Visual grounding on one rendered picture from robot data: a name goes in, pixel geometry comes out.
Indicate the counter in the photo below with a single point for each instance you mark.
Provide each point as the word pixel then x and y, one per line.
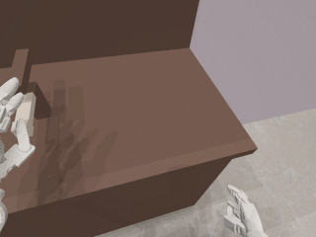
pixel 128 126

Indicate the tap lever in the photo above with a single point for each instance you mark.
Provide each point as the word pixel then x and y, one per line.
pixel 26 111

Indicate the right robot hand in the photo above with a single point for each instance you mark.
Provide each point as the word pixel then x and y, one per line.
pixel 246 217

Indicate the left robot hand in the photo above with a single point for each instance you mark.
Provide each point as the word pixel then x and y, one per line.
pixel 17 154

